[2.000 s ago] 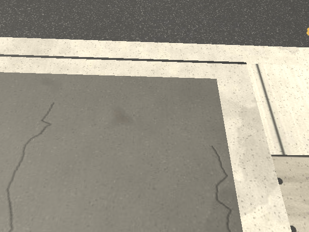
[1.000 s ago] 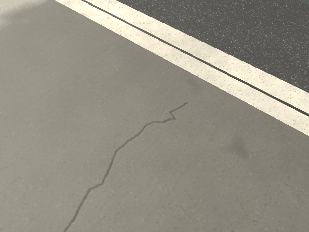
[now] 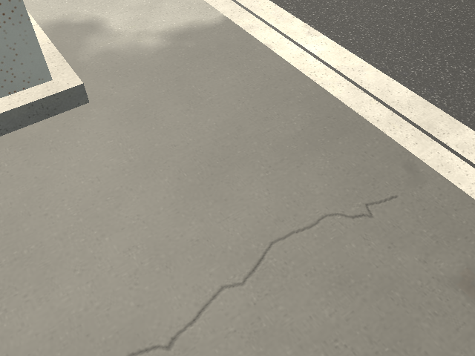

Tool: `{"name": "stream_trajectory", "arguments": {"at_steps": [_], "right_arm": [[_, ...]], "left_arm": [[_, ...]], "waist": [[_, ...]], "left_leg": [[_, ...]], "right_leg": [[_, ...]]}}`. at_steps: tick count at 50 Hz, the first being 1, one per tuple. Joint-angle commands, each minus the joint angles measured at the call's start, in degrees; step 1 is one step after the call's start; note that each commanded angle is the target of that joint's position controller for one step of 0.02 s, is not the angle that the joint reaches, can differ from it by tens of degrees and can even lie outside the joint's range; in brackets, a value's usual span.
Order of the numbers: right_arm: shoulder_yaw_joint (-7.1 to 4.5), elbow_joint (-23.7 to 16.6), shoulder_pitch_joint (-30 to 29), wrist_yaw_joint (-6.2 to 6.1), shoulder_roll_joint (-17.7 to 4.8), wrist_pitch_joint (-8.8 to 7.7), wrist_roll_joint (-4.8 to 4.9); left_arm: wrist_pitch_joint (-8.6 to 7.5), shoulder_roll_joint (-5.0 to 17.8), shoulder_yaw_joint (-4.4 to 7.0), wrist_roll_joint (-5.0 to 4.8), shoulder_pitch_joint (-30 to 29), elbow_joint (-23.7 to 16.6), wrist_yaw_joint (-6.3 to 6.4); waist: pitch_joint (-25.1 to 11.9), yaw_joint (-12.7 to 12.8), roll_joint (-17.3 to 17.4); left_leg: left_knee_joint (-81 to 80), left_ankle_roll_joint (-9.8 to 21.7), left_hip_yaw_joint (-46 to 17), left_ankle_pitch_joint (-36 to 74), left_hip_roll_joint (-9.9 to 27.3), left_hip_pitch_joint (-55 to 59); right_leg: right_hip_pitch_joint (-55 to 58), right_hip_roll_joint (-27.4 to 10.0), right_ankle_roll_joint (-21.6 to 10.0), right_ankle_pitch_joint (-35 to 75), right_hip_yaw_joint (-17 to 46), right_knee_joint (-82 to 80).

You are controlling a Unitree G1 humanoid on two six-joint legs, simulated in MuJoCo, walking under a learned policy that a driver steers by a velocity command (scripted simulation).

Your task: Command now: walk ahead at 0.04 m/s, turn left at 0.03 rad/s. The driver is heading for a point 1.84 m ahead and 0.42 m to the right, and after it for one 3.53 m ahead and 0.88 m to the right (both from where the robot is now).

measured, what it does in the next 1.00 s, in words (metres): walks ahead: right foot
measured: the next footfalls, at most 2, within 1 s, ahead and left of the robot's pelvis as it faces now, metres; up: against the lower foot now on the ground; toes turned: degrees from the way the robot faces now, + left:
right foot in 0.70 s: +0.40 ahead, -0.09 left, +0.00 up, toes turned -4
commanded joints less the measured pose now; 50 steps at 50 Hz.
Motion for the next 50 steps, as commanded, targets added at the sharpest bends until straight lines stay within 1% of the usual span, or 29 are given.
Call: {"name": "stream_trajectory", "arguments": {"at_steps": [1, 3, 5, 7, 9, 10, 12, 13, 14, 15, 16, 17, 18, 19, 21, 24, 28, 30, 32, 34, 35, 36, 37, 38, 39, 40, 42, 45, 50], "right_arm": [[-1.54, 0.3, 1.4, -0.22, -6.2, -0.66, 0.05], [-2.34, 1.3, 2.1, -0.12, -7.8, -0.02, -0.25], [-2.52, 0.9, 1.5, 0.32, -7.6, 0.25, -0.5], [-2.26, -0.1, -0.3, 0.7, -5.8, -0.65, -0.58], [-1.81, -1.2, -2.1, 1.38, -4.0, -1.9, -1.21], [-2.01, -1.6, -2.6, 1.58, -5.1, -2.46, -1.31], [-2.0, -0.9, 1.0, 2.15, -4.7, -3.37, -0.88], [-1.96, 0.8, 5.8, 2.21, -3.9, -3.76, -0.54], [-2.36, 3.3, 11.9, 1.83, -4.6, -4.16, -0.34], [-3.37, 5.1, 18.6, 1.07, -8.3, -4.64, -0.75], [-4.84, 6.9, 25.5, 0.96, -13.4, -4.83, -0.69], [-4.44, 6.9, 23.7, 0.93, -11.7, -4.7, -1.09], [-3.89, 5.5, 19.5, 0.97, -9.6, -4.99, -1.28], [-3.53, 4.6, 16.7, 1.02, -8.2, -5.44, -1.25], [-2.83, 4.4, 15.2, 0.88, -6.5, -6.09, -0.88], [-2.2, 6.5, 18.8, 0.66, -5.2, -6.47, -0.35], [-1.91, 7.4, 19.1, 0.54, -5.7, -6.42, -0.47], [-2.03, 7.9, 19.2, 0.51, -6.5, -6.47, -0.47], [-2.16, 8.1, 17.8, 0.46, -7.4, -6.6, -0.23], [-2.51, 8.0, 16.2, 0.3, -8.5, -6.23, -0.12], [-2.42, 7.7, 16.1, 0.39, -8.3, -6.08, -0.17], [-1.66, 6.4, 18.3, 0.58, -4.7, -5.92, -0.45], [-1.36, 6.4, 24.3, 1.12, -0.1, -5.72, 0.85], [-2.5, 5.6, 18.8, 1.09, -4.9, -5.47, -0.45], [-2.89, 4.2, 14.1, 1.56, -5.7, -5.68, -0.66], [-2.78, 3.9, 12.1, 1.73, -4.5, -5.8, -0.62], [-2.61, 4.2, 13.0, 2.34, -2.6, -4.6, -1.54], [-2.73, 3.1, 10.2, 2.96, -1.6, -3.35, -1.67], [-2.59, -1.6, -3.3, 3.37, -1.8, -2.94, -1.38]], "left_arm": [[-0.81, 5.7, 1.14, 0.07, 1.4, -0.2, 0.32], [-0.29, 7.2, 1.86, 0.5, 1.9, 0.2, 0.14], [-0.01, 7.3, 2.03, 0.59, 2.6, 0.2, -0.14], [-0.51, 7.4, 2.3, 0.5, 6.1, 1.4, -0.13], [-1.12, 10.5, 3.71, 0.45, 8.3, 3.0, -0.03], [-1.38, 10.2, 3.87, 0.42, 7.6, 2.9, -0.17], [-1.79, 10.0, 4.05, 0.29, 3.8, 2.1, -0.64], [-1.81, 9.5, 4.1, -0.04, 1.2, 1.6, -0.83], [-1.98, 8.5, 4.03, -0.06, -1.0, 0.9, -0.88], [-2.52, 5.8, 3.25, -0.1, -4.3, -1.2, -1.07], [-3.25, 2.4, 2.37, 0.08, -6.6, -3.8, -1.51], [-3.52, 6.5, 3.27, 1.32, -7.4, -3.9, -1.53], [-3.93, 5.9, 3.25, 1.05, -5.3, -2.7, -1.98], [-4.35, 5.0, 3.02, 0.75, -3.9, -1.7, -2.49], [-4.26, 4.9, 3.07, 1.34, -4.8, -1.7, -3.33], [-3.47, 3.4, 2.65, 1.54, -8.8, -3.4, -3.79], [-3.21, 1.5, 1.37, 0.89, -18.1, -7.7, -3.97], [-2.99, 2.2, 1.39, 0.51, -18.9, -8.5, -3.62], [-3.1, 3.8, 2.05, 0.44, -15.5, -7.9, -2.82], [-3.75, 5.9, 3.4, 0.59, -2.7, -3.8, -1.84], [-4.18, 7.7, 4.37, 1.15, 6.1, -0.8, -1.17], [-4.45, 13.0, 5.63, 2.35, 14.8, 0.6, -0.6], [-4.15, 15.5, 5.89, 2.17, 13.7, 0.6, -1.21], [-3.95, 12.3, 5.5, 0.11, 6.5, -0.2, -1.57], [-4.29, 8.0, 4.37, -0.37, 0.3, -1.6, -1.84], [-4.92, 5.5, 3.72, -0.03, -1.5, -1.3, -2.1], [-5.87, 2.9, 2.79, 0.06, -0.8, 0.3, -1.81], [-7.05, 3.6, 2.77, -0.08, 4.1, 2.8, -1.64], [-6.96, 3.7, 2.32, -0.3, 10.2, 4.8, -1.39]], "waist": [[-2.1, -0.5, -1.7], [0.6, -0.3, -0.8], [5.9, 0.2, -1.4], [6.4, 1.8, -3.9], [5.0, 2.1, -9.7], [4.8, 2.0, -8.6], [5.2, -1.0, -8.1], [5.9, -3.7, -8.1], [5.7, -6.2, -5.8], [5.1, -9.0, 3.4], [3.9, -10.7, 15.9], [6.5, -8.4, 8.4], [6.8, -5.4, 3.9], [5.7, -3.6, 2.6], [4.5, -2.5, 3.5], [3.9, -2.7, 4.3], [5.9, -3.6, 5.6], [5.9, -3.3, 6.5], [4.2, -0.9, 6.1], [-2.7, 4.9, 4.5], [-7.2, 8.2, 3.2], [-14.1, 9.4, -4.6], [-17.9, 4.9, -14.4], [-9.2, 2.8, -6.2], [-2.4, 1.1, -2.9], [0.2, -0.1, -1.0], [0.5, -2.8, -2.5], [1.3, -3.4, -2.5], [4.2, -0.6, -2.2]], "left_leg": [[-4.5, 1.7, -5.9, 1.4, 5.8, 0.9], [-3.2, 3.4, -5.7, -18.3, 3.9, -3.7], [-1.9, 4.6, -7.1, -27.9, 3.8, -10.5], [3.1, 3.9, -5.2, -22.8, 2.6, -15.6], [11.9, 1.9, 3.2, -9.5, 0.7, -17.5], [13.7, 1.8, 3.3, -9.4, 2.1, -16.2], [8.9, 2.8, 4.2, -11.4, 2.2, -9.0], [3.3, 3.7, 5.4, -9.1, 1.2, -0.3], [-0.5, 4.0, 4.2, -7.8, 0.4, 9.6], [-8.2, 6.0, -9.3, -16.5, 8.5, 17.2], [-17.3, 10.6, -31.0, -28.4, 21.2, 21.8], [-16.4, 12.8, -33.2, -22.9, 24.4, 18.4], [-15.0, 12.5, -28.2, -16.7, 22.5, 16.5], [-15.3, 11.3, -23.3, -11.2, 20.1, 15.6], [-16.6, 9.7, -16.0, -1.9, 16.8, 14.7], [-15.4, 9.5, -9.2, 16.2, 15.0, 14.8], [-15.9, 8.8, -3.7, 23.9, 13.0, 8.4], [-15.8, 8.4, -3.0, 28.2, 14.0, 7.5], [-11.3, 7.3, -1.6, 40.9, 15.1, 8.8], [4.3, 5.4, 0.8, 52.1, 14.0, 9.8], [16.3, 4.5, 2.0, 44.2, 11.7, 3.6], [35.2, 3.9, 4.6, 18.2, 7.5, -6.6], [52.3, 2.6, 1.3, -18.2, -2.5, -22.4], [54.8, 3.7, -2.5, -12.6, 2.2, -26.9], [52.0, 4.0, -1.4, -6.1, 5.0, -26.7], [49.3, 4.0, -1.0, -3.3, 6.7, -24.4], [45.0, 3.0, -0.6, -2.0, 8.6, -19.0], [41.2, 1.7, 1.3, -0.3, 9.1, -21.2], [28.4, -0.6, 4.5, 9.4, 9.7, -29.6]], "right_leg": [[-0.6, -3.8, -2.1, 2.1, 4.3, -4.9], [-3.5, -1.9, -4.0, -17.0, 4.2, -3.2], [-7.0, -3.1, -6.3, -27.8, 7.8, -4.2], [-2.7, -7.0, -9.0, -29.0, 14.7, -7.7], [2.0, -14.8, -12.8, -29.3, 24.4, -15.3], [0.2, -15.9, -13.4, -28.0, 25.0, -16.8], [-5.2, -13.6, -12.2, -25.8, 20.3, -15.7], [-11.5, -10.9, -10.9, -24.5, 16.2, -13.0], [-18.4, -7.4, -9.2, -22.9, 12.2, -8.0], [-27.0, -2.4, -6.6, -18.3, 6.0, 4.1], [-35.9, 3.6, -4.7, -14.4, -3.0, 21.3], [-38.6, 1.2, -5.8, -15.2, 0.3, 30.6], [-38.1, -1.0, -6.3, -11.3, 1.9, 34.3], [-36.7, -2.4, -6.3, -7.5, 1.9, 35.2], [-35.0, -3.6, -4.9, -2.7, 0.1, 34.3], [-35.4, -2.9, -2.7, 0.5, -3.1, 32.4], [-28.4, -1.3, -2.2, 5.8, -6.4, 18.4], [-22.9, -0.2, -3.7, 7.5, -7.4, 13.4], [-16.2, 1.5, -5.9, 7.7, -7.6, 11.0], [-2.6, 4.2, -8.1, 7.4, -7.8, 7.2], [9.4, 2.2, -9.2, 6.2, -5.6, 5.4], [20.7, -12.9, -11.5, -5.9, 11.7, 3.5], [26.7, -24.1, -18.6, -11.3, 40.9, -8.0], [18.1, -21.0, -17.2, -18.2, 38.4, -11.5], [9.3, -19.0, -15.9, -15.3, 28.8, -12.5], [3.6, -16.4, -14.9, -6.9, 22.6, -13.9], [-2.3, -12.6, -12.8, 3.0, 14.0, -15.2], [-2.5, -11.2, -13.0, 11.0, 8.9, -16.6], [1.6, -8.9, -11.7, 18.8, 4.1, -18.2]]}}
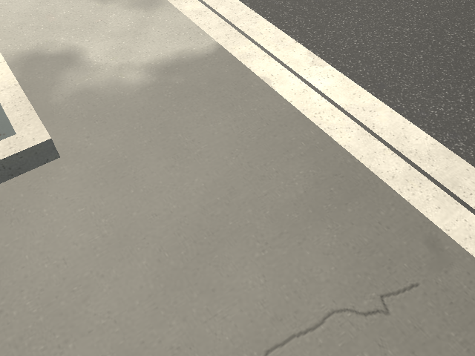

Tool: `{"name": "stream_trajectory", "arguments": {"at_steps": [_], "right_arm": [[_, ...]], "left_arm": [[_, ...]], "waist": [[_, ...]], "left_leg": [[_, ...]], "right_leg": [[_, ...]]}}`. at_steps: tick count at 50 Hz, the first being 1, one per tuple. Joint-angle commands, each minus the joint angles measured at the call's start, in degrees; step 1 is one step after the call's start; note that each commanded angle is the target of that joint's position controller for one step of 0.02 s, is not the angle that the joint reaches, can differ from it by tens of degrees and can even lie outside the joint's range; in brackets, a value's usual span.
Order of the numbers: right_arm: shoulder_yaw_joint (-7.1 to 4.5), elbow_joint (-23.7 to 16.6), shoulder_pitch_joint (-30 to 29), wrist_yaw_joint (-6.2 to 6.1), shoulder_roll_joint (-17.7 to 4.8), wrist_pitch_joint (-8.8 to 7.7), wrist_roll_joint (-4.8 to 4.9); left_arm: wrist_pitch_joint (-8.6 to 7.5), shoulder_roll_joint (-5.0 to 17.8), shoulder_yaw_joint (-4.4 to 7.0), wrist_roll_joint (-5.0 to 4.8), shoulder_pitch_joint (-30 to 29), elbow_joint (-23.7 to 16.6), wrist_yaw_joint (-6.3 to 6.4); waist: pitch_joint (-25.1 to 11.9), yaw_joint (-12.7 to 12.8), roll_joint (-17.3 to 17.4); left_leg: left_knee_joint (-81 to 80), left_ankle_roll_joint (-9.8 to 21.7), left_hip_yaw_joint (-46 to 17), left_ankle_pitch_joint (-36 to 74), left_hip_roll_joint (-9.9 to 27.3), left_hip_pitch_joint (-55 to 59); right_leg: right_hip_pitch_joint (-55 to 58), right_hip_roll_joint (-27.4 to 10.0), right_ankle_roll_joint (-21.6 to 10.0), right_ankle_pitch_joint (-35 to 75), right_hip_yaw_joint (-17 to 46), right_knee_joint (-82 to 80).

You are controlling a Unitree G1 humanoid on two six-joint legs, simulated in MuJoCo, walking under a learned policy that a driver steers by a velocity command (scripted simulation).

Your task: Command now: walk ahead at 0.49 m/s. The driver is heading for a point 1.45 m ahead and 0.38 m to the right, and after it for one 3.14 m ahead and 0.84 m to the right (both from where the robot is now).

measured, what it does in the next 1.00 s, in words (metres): walks ahead: left foot, then right foot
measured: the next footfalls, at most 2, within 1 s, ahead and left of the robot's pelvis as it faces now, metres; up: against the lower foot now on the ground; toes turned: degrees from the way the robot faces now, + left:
left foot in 0.26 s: +0.33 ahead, +0.10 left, +0.00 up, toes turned +3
right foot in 0.82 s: +0.62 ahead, -0.07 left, +0.00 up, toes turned -9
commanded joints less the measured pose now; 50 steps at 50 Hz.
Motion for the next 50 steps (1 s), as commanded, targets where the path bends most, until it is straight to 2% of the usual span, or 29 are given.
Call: {"name": "stream_trajectory", "arguments": {"at_steps": [1, 4, 8, 10, 11, 12, 13, 14, 15, 16, 17, 18, 19, 21, 23, 25, 29, 35, 37, 38, 40, 41, 42, 43, 44, 45, 46, 48, 50], "right_arm": [[0.05, -3.9, -4.7, 0.3, -1.5, -0.22, 0.36], [0.64, -5.6, -10.3, 0.34, -0.7, -0.45, 0.77], [0.6, -7.7, -14.4, 0.03, -1.6, -0.9, 0.83], [0.19, -7.6, -12.0, -0.3, -2.4, -1.41, 0.85], [-0.28, -6.5, -8.0, -0.7, -3.2, -1.68, 0.81], [-1.0, -4.1, -0.7, -1.19, -4.4, -2.07, 0.77], [-1.94, -1.2, 9.0, -1.79, -6.2, -2.66, 0.01], [-3.48, 0.2, 18.3, -2.54, -11.7, -2.86, -1.61], [-4.21, 0.6, 18.6, -1.96, -13.1, -1.92, -0.44], [-3.66, -0.2, 12.4, -1.45, -10.5, -1.54, 1.11], [-2.74, -1.0, 7.3, -1.27, -7.1, -1.84, 1.49], [-2.01, -0.9, 5.1, -1.22, -4.3, -2.3, 1.18], [-1.42, 0.1, 5.2, -1.47, -2.5, -2.82, 1.21], [-0.96, 1.7, 7.4, -1.7, -1.6, -3.71, 1.23], [-1.24, 2.9, 9.8, -1.79, -3.5, -4.37, 1.53], [-1.31, 3.4, 11.7, -1.79, -4.4, -4.42, 1.5], [-0.82, 4.2, 15.5, -1.76, -3.9, -4.1, 1.48], [-0.83, 6.2, 20.6, -2.67, -4.2, -3.95, 0.57], [-0.98, 6.4, 19.9, -3.23, -4.6, -3.81, 0.35], [-1.1, 6.3, 19.0, -3.45, -5.1, -3.77, 0.32], [-1.46, 6.0, 17.8, -3.6, -6.5, -3.22, 0.29], [-1.46, 5.1, 16.9, -3.61, -6.8, -3.0, 0.63], [-0.78, 2.1, 17.0, -3.19, -4.3, -3.19, 1.8], [-1.19, 0.8, 18.5, -2.16, -3.8, -3.73, 2.33], [-1.67, -0.8, 12.9, -1.91, -6.1, -3.99, 1.08], [-1.53, -2.3, 8.6, -1.64, -5.8, -4.69, 1.29], [-1.56, -2.5, 7.9, -1.71, -5.1, -4.84, 1.27], [-1.43, -3.2, 8.4, -1.68, -3.8, -2.95, -0.33], [-1.36, -4.2, 7.8, -1.4, -3.1, -1.31, -0.75]], "left_arm": [[-0.9, 5.8, 0.57, -0.16, 2.0, -1.9, 0.29], [-0.91, 6.0, 0.35, -0.04, 5.3, -0.7, 0.71], [-0.42, 6.4, 0.32, 0.74, 7.9, 0.9, 1.44], [-0.28, 7.2, 0.5, 1.02, 6.2, 0.9, 1.77], [-0.24, 7.7, 0.66, 1.11, 5.4, 0.9, 1.86], [-0.07, 8.2, 0.76, 1.09, 4.7, 1.0, 1.75], [-0.01, 8.1, 0.65, 0.57, 3.6, 0.5, 1.62], [-0.21, 4.7, -0.31, -0.89, 4.5, -1.9, 1.12], [-0.14, 3.6, 0.05, -1.99, 9.2, -1.5, 0.72], [0.21, 7.8, 1.22, -0.52, 4.0, -2.1, 1.12], [-0.15, 6.7, 1.13, -0.19, -0.6, -3.5, 0.89], [-0.14, 5.4, 1.07, -0.11, -2.2, -3.7, 0.72], [0.53, 5.0, 1.24, 0.86, -2.8, -4.0, 0.46], [1.98, 2.8, 0.97, 1.6, -1.0, -3.4, -0.29], [2.79, 2.7, 1.05, 1.75, -3.5, -4.4, -0.81], [3.21, 3.2, 1.06, 1.71, -9.0, -6.5, -1.02], [3.0, 3.0, 0.52, 0.94, -18.9, -9.9, -1.2], [2.58, 3.1, 0.03, 0.47, -26.5, -12.7, -1.14], [2.26, 3.5, 0.32, 0.67, -25.9, -13.0, -1.14], [2.07, 3.7, 0.58, 0.8, -24.0, -12.5, -0.99], [1.52, 5.2, 1.74, 1.07, -13.6, -9.3, -0.51], [1.14, 7.2, 2.83, 1.75, -4.8, -6.5, -0.23], [1.06, 13.2, 4.6, 2.73, 3.4, -5.6, 0.33], [2.08, 15.3, 5.24, 1.15, 2.5, -5.5, 0.02], [2.58, 14.1, 4.94, -0.16, -2.8, -6.2, -0.26], [2.56, 11.3, 4.28, -0.23, -6.5, -7.0, -0.16], [2.38, 8.7, 3.63, -0.03, -8.6, -7.1, -0.09], [1.62, 6.8, 2.89, -0.4, -9.1, -6.8, 0.45], [0.76, 8.2, 3.11, -0.69, -6.8, -6.4, 0.54]], "waist": [[3.7, -0.3, -4.1], [3.6, 1.6, -5.0], [4.0, 2.3, -5.4], [2.8, 0.3, -5.9], [0.7, -1.5, -6.5], [-3.1, -4.4, -6.4], [-8.0, -8.6, -5.3], [-16.0, -10.3, 1.9], [-22.1, -7.6, 10.9], [-14.0, -5.9, 1.6], [-6.8, -4.6, 0.0], [-2.5, -2.6, -1.7], [-0.8, -1.0, -0.9], [-0.9, 0.7, 0.4], [0.0, 1.3, 0.6], [1.5, 0.5, 0.7], [2.9, -1.9, 1.0], [3.8, -4.2, 1.8], [3.7, -3.1, 1.8], [2.6, -1.9, 2.2], [-3.3, 2.4, 2.4], [-7.8, 6.2, 1.3], [-14.7, 8.1, -6.2], [-19.0, 5.0, -15.4], [-12.3, 3.4, -7.0], [-6.2, 2.6, -3.8], [-2.1, 0.3, -0.3], [-1.4, -2.6, -1.3], [-1.9, -3.0, -2.3]], "left_leg": [[-8.2, -1.3, 2.4, 6.1, -0.4, -2.3], [-16.6, -1.1, 4.4, 9.3, -2.2, -0.4], [-22.1, 0.9, 4.8, 5.9, -3.7, -1.0], [-24.6, 2.9, 5.4, 1.2, -5.6, 4.0], [-25.6, 4.0, 6.0, -1.3, -7.4, 9.4], [-28.0, 5.3, 6.5, -1.7, -9.1, 17.4], [-30.5, 7.3, 4.1, 1.1, -6.9, 31.2], [-30.8, 11.7, -13.7, -4.3, 7.9, 48.4], [-38.1, 19.1, -39.2, -4.5, 19.1, 56.7], [-39.7, 17.1, -33.5, -6.7, 15.9, 50.2], [-41.8, 15.5, -25.6, -4.8, 13.9, 41.7], [-44.1, 13.2, -20.1, -0.3, 11.2, 34.7], [-45.1, 11.4, -16.0, 3.1, 8.8, 30.3], [-46.5, 10.0, -11.5, 7.4, 6.4, 26.9], [-47.8, 10.2, -8.8, 9.9, 5.5, 26.4], [-49.5, 10.0, -7.1, 10.1, 4.8, 26.9], [-49.9, 8.7, -3.9, 14.9, 3.0, 29.4], [-48.2, 7.9, 0.6, 20.7, 6.1, 39.9], [-44.8, 7.1, 2.7, 28.3, 7.3, 42.8], [-41.2, 6.5, 4.0, 36.9, 7.4, 43.4], [-26.0, 5.2, 6.5, 48.9, 6.7, 43.3], [-13.8, 3.9, 8.2, 42.5, 5.5, 36.3], [6.6, 1.7, 10.4, 20.8, 1.3, 19.9], [23.5, -0.2, 4.5, -21.5, -10.8, 2.3], [24.9, 0.8, -2.6, -17.3, -6.0, -4.4], [22.0, 0.8, -2.5, -12.2, -3.7, -5.0], [16.8, 0.4, -2.5, -9.7, -1.8, -2.2], [10.8, -1.4, -2.6, -9.1, -0.4, 3.6], [7.4, -3.0, -1.5, -8.9, -0.7, 4.1]], "right_leg": [[-2.9, -14.6, -4.1, 17.7, 9.2, -8.1], [0.6, -14.6, -3.3, 23.0, 7.8, -7.1], [9.2, -17.2, -4.2, 30.7, 8.0, -3.9], [11.1, -17.9, -3.7, 41.6, 7.0, 0.7], [11.3, -17.9, -3.1, 49.4, 6.5, 5.5], [10.9, -17.1, -2.5, 53.0, 5.8, 13.7], [3.8, -15.4, -1.5, 46.0, 4.3, 25.1], [-12.1, -11.0, 0.3, 23.4, 1.6, 44.0], [-27.3, -0.5, 1.8, -18.7, 3.1, 62.4], [-32.8, -4.5, 0.8, -15.0, 8.8, 64.5], [-33.5, -6.7, 0.7, -10.3, 8.9, 62.1], [-31.4, -8.6, 0.8, -7.8, 8.5, 58.2], [-28.9, -9.9, 1.2, -6.7, 8.7, 55.0], [-25.4, -10.2, 2.4, -5.5, 7.7, 52.0], [-27.6, -10.8, 3.4, -3.5, 6.5, 49.3], [-31.4, -11.8, 4.5, 0.7, 5.3, 45.2], [-33.3, -11.5, 5.5, 8.1, 2.9, 32.5], [-33.3, -8.8, 2.5, 8.7, 1.3, 22.0], [-31.1, -7.4, 0.4, 4.9, 0.6, 19.8], [-27.7, -5.8, -0.8, 2.5, -0.5, 19.0], [-15.8, -1.5, -3.5, 0.0, -2.7, 16.1], [-3.5, -2.7, -5.6, 1.5, 0.3, 13.6], [12.5, -16.6, -11.1, -1.6, 20.1, 12.4], [21.3, -27.0, -18.5, 0.3, 48.3, 2.8], [16.8, -24.4, -16.7, -1.9, 42.1, 1.9], [9.1, -23.0, -14.9, 1.1, 34.9, 0.8], [1.9, -20.3, -12.4, 6.9, 30.0, -0.7], [-5.1, -15.8, -9.9, 14.2, 23.6, -1.6], [-6.7, -14.2, -10.0, 18.0, 21.6, -2.0]]}}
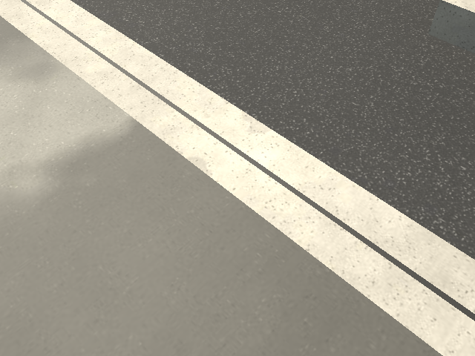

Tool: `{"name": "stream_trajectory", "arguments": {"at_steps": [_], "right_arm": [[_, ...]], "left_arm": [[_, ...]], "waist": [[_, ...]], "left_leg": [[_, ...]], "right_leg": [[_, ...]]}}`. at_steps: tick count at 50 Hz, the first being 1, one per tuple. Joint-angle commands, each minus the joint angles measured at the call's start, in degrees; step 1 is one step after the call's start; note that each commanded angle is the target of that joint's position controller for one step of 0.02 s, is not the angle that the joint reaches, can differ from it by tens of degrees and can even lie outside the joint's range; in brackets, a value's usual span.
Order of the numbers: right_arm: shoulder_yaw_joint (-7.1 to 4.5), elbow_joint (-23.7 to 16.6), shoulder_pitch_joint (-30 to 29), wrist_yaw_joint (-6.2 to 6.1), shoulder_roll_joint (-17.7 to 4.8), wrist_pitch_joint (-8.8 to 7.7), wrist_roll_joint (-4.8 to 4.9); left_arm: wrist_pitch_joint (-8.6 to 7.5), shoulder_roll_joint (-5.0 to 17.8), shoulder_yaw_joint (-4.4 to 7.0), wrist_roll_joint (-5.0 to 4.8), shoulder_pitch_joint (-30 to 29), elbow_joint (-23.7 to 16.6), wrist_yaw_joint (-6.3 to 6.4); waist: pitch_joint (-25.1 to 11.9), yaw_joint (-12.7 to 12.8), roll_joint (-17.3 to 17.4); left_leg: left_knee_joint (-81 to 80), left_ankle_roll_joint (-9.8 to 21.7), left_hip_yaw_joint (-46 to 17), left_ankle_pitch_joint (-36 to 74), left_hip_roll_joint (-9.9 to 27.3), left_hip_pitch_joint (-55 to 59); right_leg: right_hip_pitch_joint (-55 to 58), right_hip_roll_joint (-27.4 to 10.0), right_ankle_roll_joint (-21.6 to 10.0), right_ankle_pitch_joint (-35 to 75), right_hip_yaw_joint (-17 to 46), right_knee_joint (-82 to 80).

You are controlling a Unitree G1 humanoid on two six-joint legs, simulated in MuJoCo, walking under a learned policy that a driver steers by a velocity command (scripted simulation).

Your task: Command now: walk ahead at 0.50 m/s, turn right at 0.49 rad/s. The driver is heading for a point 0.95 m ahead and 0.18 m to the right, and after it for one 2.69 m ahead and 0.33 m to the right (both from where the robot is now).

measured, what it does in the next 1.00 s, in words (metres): walks ahead, turning right: left foot, then right foot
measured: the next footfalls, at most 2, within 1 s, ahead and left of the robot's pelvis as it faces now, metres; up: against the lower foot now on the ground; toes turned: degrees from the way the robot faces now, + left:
left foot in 0.38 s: +0.40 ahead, +0.10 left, +0.00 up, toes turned -15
right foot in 0.88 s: +0.54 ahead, -0.20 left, +0.00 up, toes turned -31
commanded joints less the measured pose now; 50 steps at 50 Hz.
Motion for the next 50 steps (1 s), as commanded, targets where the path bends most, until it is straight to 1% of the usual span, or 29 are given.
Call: {"name": "stream_trajectory", "arguments": {"at_steps": [1, 4, 8, 13, 15, 16, 17, 18, 19, 20, 21, 22, 23, 24, 26, 29, 32, 35, 38, 41, 42, 43, 44, 45, 46, 47, 48, 49, 50], "right_arm": [[-0.8, -3.1, 3.2, 0.32, -3.6, 1.68, -0.7], [-0.8, -6.7, -5.3, 0.51, -4.3, 2.22, -0.46], [-0.4, -10.0, -12.9, 0.94, -4.5, 2.25, -0.07], [0.45, -14.2, -20.4, 1.21, -4.9, 1.52, 0.55], [0.42, -14.9, -19.1, 1.16, -6.0, 0.94, 0.79], [0.2, -14.3, -15.7, 0.95, -6.8, 0.62, 0.93], [-0.36, -12.7, -10.2, 0.47, -8.1, 0.25, 1.03], [-1.07, -10.6, -2.2, -0.2, -9.7, -0.45, 0.89], [-2.04, -10.1, 6.6, -1.25, -13.5, -0.99, -0.29], [-3.09, -10.6, 8.3, -1.61, -18.5, -0.31, -1.55], [-2.97, -10.7, 5.7, -1.23, -15.4, 0.63, -0.5], [-1.72, -11.7, 1.6, -1.07, -9.9, 0.83, -0.01], [-0.91, -11.5, -0.5, -0.84, -6.8, 0.7, 0.06], [-0.62, -11.0, -0.5, -0.88, -6.2, 0.47, -0.06], [-0.6, -9.4, 1.5, -0.77, -6.3, -0.43, 0.51], [-1.04, -8.2, 4.0, -0.27, -7.1, -1.75, 1.23], [-1.28, -7.2, 6.0, -0.2, -7.4, -1.73, 1.13], [-1.4, -6.4, 7.2, -0.09, -7.7, -1.55, 1.03], [-1.42, -5.3, 8.8, -0.33, -8.7, -1.15, 1.32], [-1.7, -3.7, 10.9, -0.77, -10.5, -0.04, 1.57], [-1.84, -3.4, 11.1, -1.04, -11.2, 0.4, 1.72], [-1.77, -3.2, 10.7, -1.26, -11.3, 0.9, 2.01], [-1.41, -3.7, 11.7, -1.24, -10.4, 1.03, 2.3], [-0.06, -6.4, 15.1, -0.97, -4.9, 1.18, 1.74], [0.33, -5.9, 19.3, -1.1, -4.9, 2.39, 3.88], [-0.4, -4.8, 15.5, -1.18, -7.5, 3.28, 2.95], [0.14, -5.7, 11.3, -0.94, -5.9, 3.33, 3.02], [0.35, -5.3, 9.6, -1.04, -5.4, 3.54, 2.16], [0.28, -5.0, 9.8, -0.96, -5.5, 4.3, 1.15]], "left_arm": [[-1.6, 7.2, 1.3, -0.47, 2.5, -2.6, 0.41], [-1.3, 7.8, 1.38, -0.46, 6.2, -2.6, 0.41], [-0.8, 8.0, 1.4, -0.28, 10.9, -2.8, 0.53], [-0.34, 8.7, 1.51, 0.59, 14.3, -3.3, 1.24], [-0.3, 9.6, 1.78, 0.79, 13.0, -4.1, 1.71], [-0.35, 10.3, 1.97, 0.81, 10.8, -4.9, 1.79], [-0.57, 11.1, 2.15, 0.8, 8.9, -5.6, 1.59], [-1.0, 11.4, 2.21, 0.32, 7.6, -6.0, 1.0], [-1.61, 8.7, 1.52, -0.43, 7.6, -7.6, 0.38], [-1.4, 3.0, 0.48, -2.38, 13.7, -9.4, 0.51], [-0.61, 8.1, 1.01, -0.28, 14.7, -8.5, 1.02], [-0.08, 8.6, 1.23, 0.65, 11.1, -8.1, 0.8], [0.1, 7.6, 1.01, 0.87, 7.8, -8.5, 0.23], [0.52, 6.8, 1.01, 1.22, 6.5, -9.0, -0.32], [1.93, 6.1, 0.92, 1.81, 6.2, -9.5, -1.39], [2.95, 5.3, 0.56, 1.74, 1.8, -12.0, -2.44], [3.1, 4.9, 0.11, 1.77, -4.5, -14.6, -3.2], [2.75, 3.8, -0.77, 1.47, -10.0, -16.8, -3.86], [2.05, 2.4, -1.67, 1.75, -14.5, -18.4, -4.19], [1.44, 3.4, -1.52, 2.41, -12.8, -18.1, -3.47], [1.07, 4.3, -1.2, 2.72, -9.7, -17.1, -3.11], [0.33, 5.2, -0.72, 3.27, -3.4, -14.9, -2.65], [-0.4, 7.7, -0.07, 4.12, 2.1, -13.1, -1.95], [-0.8, 12.4, 0.63, 4.24, 5.8, -13.2, -1.1], [-0.2, 13.6, 1.09, 0.51, 6.5, -13.9, -0.35], [0.59, 10.0, 0.34, -0.65, 5.0, -14.0, 0.31], [0.66, 7.1, -0.77, -0.67, 0.2, -13.7, 0.7], [0.75, 4.4, -1.78, -0.37, -2.6, -13.2, 0.93], [0.79, 3.5, -2.21, -0.47, -4.6, -13.0, 1.28]], "waist": [[-2.5, -1.9, -2.0], [-0.4, 0.5, -3.1], [-0.9, 3.6, -4.2], [-0.6, 5.9, -5.2], [-0.8, 4.4, -5.9], [-1.5, 2.3, -6.3], [-4.0, -0.1, -6.2], [-8.3, -4.1, -3.7], [-16.2, -7.2, 0.8], [-22.8, -4.0, 13.9], [-20.5, -2.0, 10.3], [-11.5, -1.2, 3.2], [-6.4, -1.0, -0.1], [-4.4, -0.4, 1.9], [-3.5, 0.6, 5.2], [-3.4, 0.8, 4.6], [-1.7, -0.1, 4.0], [-0.5, -1.0, 3.9], [1.1, -1.9, 3.6], [-1.3, -1.4, 5.8], [-3.0, -0.3, 6.3], [-6.2, 2.6, 4.8], [-10.8, 4.9, 1.1], [-19.6, 3.3, -10.6], [-31.5, 3.7, -14.9], [-27.7, 3.9, -5.5], [-18.5, 2.6, -6.6], [-11.8, 0.6, -4.3], [-8.7, -1.2, -4.8]], "left_leg": [[-4.3, -2.3, -0.5, 2.4, 1.7, -5.4], [-12.2, -4.1, 0.3, 9.0, 1.9, -10.0], [-20.3, -4.4, 0.1, 15.5, 0.4, -12.6], [-28.4, -3.2, 0.0, 14.5, -2.3, -12.8], [-32.7, -2.0, -0.8, 12.8, -3.1, -7.7], [-35.3, -1.1, -0.7, 10.8, -4.1, -1.4], [-37.0, -0.1, -0.1, 9.0, -5.8, 7.5], [-40.6, 1.4, -0.4, 11.3, -5.2, 18.9], [-41.7, 4.1, -10.5, 2.6, 5.5, 32.8], [-45.5, 10.0, -35.1, 0.9, 21.7, 46.5], [-47.9, 12.0, -43.5, -4.7, 22.3, 41.5], [-49.2, 10.8, -34.4, -5.8, 19.6, 32.9], [-50.9, 9.5, -25.5, -0.8, 16.2, 26.4], [-52.2, 8.0, -19.4, 4.0, 13.7, 23.0], [-53.7, 7.0, -11.9, 12.5, 11.3, 19.6], [-55.7, 7.9, -6.5, 18.8, 11.8, 20.6], [-57.2, 8.1, -1.1, 20.5, 11.4, 21.7], [-57.3, 7.0, 4.5, 22.3, 9.8, 21.8], [-54.2, 6.0, 8.7, 36.1, 9.2, 20.7], [-47.0, 4.7, 9.4, 49.9, 10.0, 26.1], [-42.3, 4.2, 9.6, 53.0, 9.7, 27.3], [-33.9, 3.2, 10.7, 50.9, 8.5, 26.5], [-23.2, 1.7, 11.9, 39.5, 6.4, 20.3], [-6.1, 0.1, 12.4, -4.1, 2.5, 6.4], [7.8, -0.9, 4.4, -22.5, -4.0, -0.3], [7.4, -1.1, -1.2, -17.0, -1.5, -0.9], [4.7, -1.3, -1.2, -14.4, -0.3, -2.6], [-0.2, -1.6, -1.3, -11.8, 1.1, -1.6], [-4.0, -2.0, -1.2, -9.6, 1.7, 1.6]], "right_leg": [[3.0, -15.3, -8.5, 16.6, 17.2, -11.5], [3.7, -14.0, -7.0, 15.2, 17.7, -12.8], [9.2, -13.3, -4.7, 19.1, 18.8, -10.7], [15.9, -14.3, -4.9, 25.5, 21.8, -6.3], [15.9, -14.9, -3.8, 27.9, 23.2, -4.0], [13.7, -14.5, -2.5, 30.8, 23.0, -1.9], [11.4, -13.3, -1.2, 36.3, 22.7, 2.7], [8.5, -10.3, 0.2, 36.9, 20.6, 12.2], [1.1, -7.1, 1.4, 23.6, 17.8, 26.2], [-16.2, 1.8, 3.2, -19.2, 10.2, 42.4], [-21.7, -2.3, 2.7, -21.0, 9.1, 49.1], [-22.6, -5.2, 3.0, -15.3, 8.5, 49.9], [-21.8, -7.1, 3.5, -11.5, 7.8, 47.5], [-20.7, -8.5, 3.9, -10.0, 7.2, 45.6], [-18.9, -9.5, 4.6, -8.9, 6.2, 44.3], [-22.8, -10.5, 5.2, -5.6, 5.5, 42.9], [-27.3, -11.5, 6.0, -0.1, 4.5, 38.2], [-25.7, -11.4, 5.9, 6.4, 2.0, 28.2], [-18.5, -9.3, 5.0, 7.9, -2.0, 16.3], [-13.0, -6.3, 3.2, 3.6, -3.3, 10.7], [-9.3, -4.8, 2.3, 2.6, -3.1, 8.3], [-1.8, -3.5, 1.2, 6.3, -2.5, 3.3], [9.4, -7.2, 0.1, 18.5, 0.7, 0.9], [26.4, -25.1, -3.7, 53.3, 16.9, 9.9], [34.0, -34.4, -14.1, 65.4, 30.4, 8.0], [27.8, -30.0, -12.3, 60.3, 23.3, 5.2], [20.1, -27.2, -10.8, 53.6, 18.5, 1.9], [12.6, -24.1, -8.1, 47.5, 15.4, -1.1], [6.9, -21.8, -6.1, 43.7, 12.7, -3.4]]}}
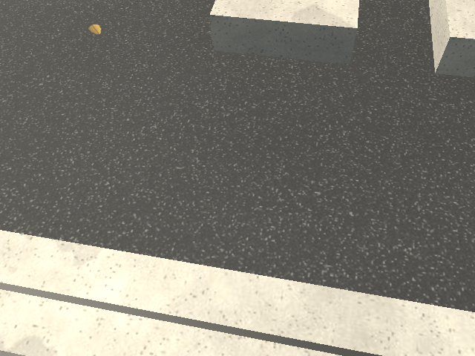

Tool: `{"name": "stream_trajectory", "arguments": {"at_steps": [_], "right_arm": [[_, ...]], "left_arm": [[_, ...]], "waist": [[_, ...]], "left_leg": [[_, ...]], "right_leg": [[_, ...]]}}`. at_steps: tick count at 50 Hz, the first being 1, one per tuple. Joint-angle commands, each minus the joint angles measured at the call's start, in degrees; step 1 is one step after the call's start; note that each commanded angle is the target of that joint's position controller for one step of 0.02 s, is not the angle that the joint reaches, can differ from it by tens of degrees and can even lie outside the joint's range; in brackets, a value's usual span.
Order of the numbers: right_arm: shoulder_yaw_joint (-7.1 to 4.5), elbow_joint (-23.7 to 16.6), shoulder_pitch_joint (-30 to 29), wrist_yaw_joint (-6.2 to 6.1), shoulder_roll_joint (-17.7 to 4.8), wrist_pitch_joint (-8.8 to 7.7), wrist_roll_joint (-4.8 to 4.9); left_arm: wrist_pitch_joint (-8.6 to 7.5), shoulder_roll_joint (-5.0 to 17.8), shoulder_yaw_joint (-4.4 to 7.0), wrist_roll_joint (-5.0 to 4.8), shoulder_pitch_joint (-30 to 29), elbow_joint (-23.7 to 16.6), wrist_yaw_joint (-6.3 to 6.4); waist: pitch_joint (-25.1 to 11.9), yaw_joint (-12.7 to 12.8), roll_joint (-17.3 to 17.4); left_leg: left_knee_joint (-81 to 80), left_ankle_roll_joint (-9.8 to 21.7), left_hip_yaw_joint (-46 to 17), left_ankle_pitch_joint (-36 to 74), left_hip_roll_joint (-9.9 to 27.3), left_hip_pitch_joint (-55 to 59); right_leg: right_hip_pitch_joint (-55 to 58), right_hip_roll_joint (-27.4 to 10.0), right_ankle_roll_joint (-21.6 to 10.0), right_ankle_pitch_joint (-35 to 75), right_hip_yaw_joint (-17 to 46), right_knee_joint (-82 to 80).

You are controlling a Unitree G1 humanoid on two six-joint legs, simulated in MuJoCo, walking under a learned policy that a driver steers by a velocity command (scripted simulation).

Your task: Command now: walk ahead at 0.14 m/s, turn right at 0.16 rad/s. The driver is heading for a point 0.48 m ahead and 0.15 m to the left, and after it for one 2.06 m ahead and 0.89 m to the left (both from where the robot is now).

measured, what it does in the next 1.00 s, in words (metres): walks ahead: left foot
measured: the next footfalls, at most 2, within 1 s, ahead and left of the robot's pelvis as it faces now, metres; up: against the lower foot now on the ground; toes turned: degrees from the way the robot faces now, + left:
left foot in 0.30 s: +0.08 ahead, +0.13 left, +0.00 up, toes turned +0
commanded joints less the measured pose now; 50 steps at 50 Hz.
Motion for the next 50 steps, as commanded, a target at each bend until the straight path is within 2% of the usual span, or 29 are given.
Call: {"name": "stream_trajectory", "arguments": {"at_steps": [1, 4, 6, 9, 12, 13, 14, 15, 16, 17, 18, 20, 23, 25, 36, 37, 39, 41, 43, 44, 45, 47, 48, 49, 50], "right_arm": [[-0.86, -0.9, 6.2, 0.03, -4.5, 1.49, -1.67], [-0.86, 0.4, 7.4, 0.1, -3.2, 2.95, -1.22], [-0.75, 0.3, 4.7, -0.22, -2.8, 3.57, -1.43], [-0.79, 0.3, 1.3, -0.68, -3.2, 4.08, -1.38], [-0.53, 1.2, 0.9, -0.93, -2.7, 3.58, -1.16], [-0.29, 2.0, 2.1, -1.02, -2.0, 3.16, -1.29], [-0.18, 2.3, 2.4, -1.13, -2.5, 2.54, -1.61], [-0.26, 2.4, 3.1, -1.27, -4.2, 1.71, -2.16], [-0.71, 2.3, 0.1, -1.22, -6.8, 1.18, -1.33], [-0.18, 2.7, -1.5, -0.84, -4.5, 0.64, -0.8], [0.24, 3.0, -2.4, -0.69, -3.4, 0.09, -0.7], [0.17, 3.9, -2.5, -0.93, -3.7, -0.27, -0.51], [0.26, 5.5, -0.6, -1.08, -3.0, -0.17, -0.45], [0.35, 6.4, 0.1, -1.12, -2.7, -0.01, -0.59], [1.0, 10.4, 0.7, -1.4, -1.5, 0.12, -0.56], [1.04, 11.0, 1.6, -1.38, -1.3, 0.16, -0.65], [0.27, 11.2, 2.4, -1.23, -2.9, 0.57, -0.94], [-0.22, 10.8, 3.3, -0.89, -3.6, 0.9, -1.03], [-0.91, 11.8, 7.0, -0.95, -4.6, 0.58, -0.83], [-1.55, 12.1, 7.2, -1.03, -5.9, 0.33, -0.94], [-1.86, 12.0, 7.0, -0.93, -5.9, -0.02, -1.0], [-2.21, 11.7, 5.3, -0.54, -6.2, -0.76, -1.11], [-2.21, 11.4, 3.7, -0.33, -5.5, -1.01, -0.83], [-2.27, 10.8, 1.9, -0.15, -5.1, -1.22, -0.61], [-2.06, 10.1, 0.6, -0.05, -3.9, -1.5, -0.58]], "left_arm": [[-0.07, 4.7, 0.8, -0.38, 5.0, -0.4, 1.32], [-0.91, 6.1, 0.98, 0.41, 4.7, 0.6, 0.73], [-0.91, 5.8, 0.83, 0.56, 4.5, 1.5, 0.5], [0.01, 6.0, 0.97, 0.8, 5.8, 3.0, 0.49], [1.1, 6.2, 1.11, 0.52, 6.0, 4.3, 0.81], [1.44, 6.1, 1.07, 0.1, 5.5, 4.5, 1.01], [1.61, 5.6, 0.94, -0.03, 6.6, 5.1, 1.22], [1.6, 4.7, 0.75, -0.1, 7.5, 5.5, 1.31], [1.72, 3.5, 0.77, -0.73, 9.8, 6.0, 1.15], [1.76, 3.7, 0.73, -0.42, 9.6, 7.4, 1.01], [1.62, 4.0, 0.89, -0.18, 9.9, 8.1, 0.96], [1.3, 5.4, 1.22, -0.06, 10.7, 9.6, 0.99], [0.96, 4.7, 0.93, -0.17, 10.6, 11.5, 1.25], [0.98, 4.3, 0.77, -0.27, 10.4, 12.6, 1.47], [1.25, 3.5, 0.14, -0.31, 12.0, 17.8, 2.24], [1.32, 3.3, 0.07, -0.28, 12.6, 18.3, 2.22], [1.78, 4.6, 0.73, -0.11, 12.9, 18.4, 2.07], [1.96, 4.1, 0.93, 0.26, 11.8, 17.6, 1.55], [1.11, 1.5, 0.49, 0.64, 9.0, 15.9, 0.85], [0.52, 1.0, 0.41, 1.22, 7.8, 15.0, 0.5], [-0.1, 2.1, 0.71, 1.4, 6.9, 14.2, 0.21], [-1.21, 2.6, 1.11, 0.98, 8.1, 13.5, -0.33], [-1.65, 2.3, 1.25, 0.63, 9.8, 13.9, -0.47], [-2.0, 1.8, 1.41, 0.25, 13.8, 15.3, -0.46], [-2.44, 2.6, 1.94, 0.23, 19.6, 17.3, -0.13]], "waist": [[-10.2, 0.6, -4.6], [-11.4, -0.6, -4.5], [-9.9, -0.1, -5.6], [-7.7, 1.6, -7.3], [-5.6, 1.5, -6.2], [-5.1, 0.7, -5.0], [-4.3, 0.7, -3.3], [-3.7, 1.2, -1.0], [-1.0, 4.5, 4.3], [-0.8, 4.5, 5.5], [-1.8, 5.0, 5.7], [-3.0, 4.9, 5.0], [-3.1, 3.7, 1.3], [-2.7, 3.3, 0.3], [-2.5, 3.1, -0.5], [-3.6, 3.0, -0.4], [-1.9, 2.8, 0.6], [3.1, 2.1, 2.0], [4.7, 0.4, 6.3], [5.3, 0.4, 8.0], [5.1, 0.4, 7.2], [4.5, 2.2, 6.7], [4.5, 3.6, 6.0], [4.0, 5.5, 5.2], [2.8, 7.8, 2.5]], "left_leg": [[-2.2, -0.5, -3.2, 4.0, 1.9, -2.1], [-7.7, -0.5, -2.7, 6.5, 0.5, 2.8], [-13.7, -0.3, -2.6, 8.0, 0.5, 3.4], [-20.2, 0.0, -2.2, 8.9, -0.2, 4.4], [-28.3, 1.0, -1.6, 10.9, -1.2, 7.3], [-33.7, 1.6, -1.1, 14.1, -1.4, 10.5], [-39.0, 2.3, -3.0, 16.9, -0.1, 13.1], [-42.9, 3.2, -8.1, 16.4, 4.3, 13.9], [-45.0, 4.6, -12.5, 11.8, 6.8, 6.3], [-47.9, 4.3, -13.2, 8.1, 7.1, -0.8], [-49.0, 3.2, -12.1, 7.7, 6.1, -2.8], [-48.4, 2.1, -9.8, 11.2, 4.0, -0.4], [-46.4, 2.7, -8.6, 15.5, 3.3, 4.7], [-46.0, 3.1, -8.4, 16.3, 3.3, 5.6], [-45.4, 3.4, -7.7, 19.7, 2.9, 7.2], [-45.7, 3.6, -7.5, 15.0, 2.4, 7.7], [-45.1, 5.3, -7.9, -0.6, 1.0, 5.8], [-47.2, 7.6, -12.0, -12.1, 2.8, 3.6], [-52.6, 10.6, -20.5, -15.2, 8.5, 8.1], [-54.8, 12.4, -24.0, -14.2, 12.3, 9.9], [-55.7, 13.3, -25.3, -11.6, 13.8, 10.2], [-54.2, 13.2, -23.1, -7.4, 13.5, 9.2], [-52.6, 12.0, -19.9, -5.4, 11.6, 6.6], [-49.9, 10.6, -16.2, -3.4, 8.8, 2.0], [-44.5, 9.2, -13.2, -1.2, 5.7, -5.3]], "right_leg": [[12.4, -16.0, -8.0, 40.2, 11.7, -11.1], [8.3, -14.6, -7.8, 32.4, 9.6, -13.7], [6.6, -13.6, -7.1, 19.5, 9.6, -15.6], [4.6, -13.1, -6.6, -1.3, 11.7, -18.3], [2.9, -13.1, -5.9, -13.1, 14.1, -18.5], [1.4, -12.6, -4.7, -16.0, 14.2, -17.8], [-0.1, -11.7, -2.5, -18.3, 14.3, -17.3], [-0.7, -10.1, -0.3, -16.9, 13.7, -15.0], [2.2, -5.1, 1.2, -12.0, 8.9, -13.8], [10.7, -4.1, 1.7, -5.4, 7.4, -11.5], [15.6, -4.9, 1.5, -1.9, 7.8, -10.5], [17.0, -6.1, 0.9, -0.1, 8.6, -10.3], [13.7, -6.7, 0.9, -0.5, 9.1, -11.7], [12.9, -6.6, 1.2, -0.6, 9.0, -12.2], [14.1, -7.1, 1.5, 2.3, 8.8, -11.9], [14.4, -6.5, 1.4, -2.1, 8.5, -11.9], [11.1, -4.1, 0.1, -17.5, 7.0, -9.2], [3.9, -3.0, -0.8, -26.2, 6.8, -6.6], [-2.3, -0.8, 0.0, -19.5, 2.9, 1.3], [-4.3, -1.2, 0.3, -14.3, 0.3, 5.0], [-4.8, -2.5, 0.3, -13.0, 0.7, 7.1], [-2.0, -3.5, -0.3, -14.3, 0.7, 5.1], [3.0, -2.9, -0.5, -13.6, 0.0, 1.2], [11.1, -1.3, -0.5, -11.6, -1.0, -2.7], [21.8, -1.9, -0.7, -11.3, 1.5, -5.9]]}}
Keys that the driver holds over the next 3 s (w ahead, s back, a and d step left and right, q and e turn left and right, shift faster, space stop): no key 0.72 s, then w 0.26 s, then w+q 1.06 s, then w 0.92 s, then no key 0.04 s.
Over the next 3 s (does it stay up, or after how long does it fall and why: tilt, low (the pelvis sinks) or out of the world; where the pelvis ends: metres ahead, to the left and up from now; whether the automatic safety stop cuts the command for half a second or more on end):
stays up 1.04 0.47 -0.04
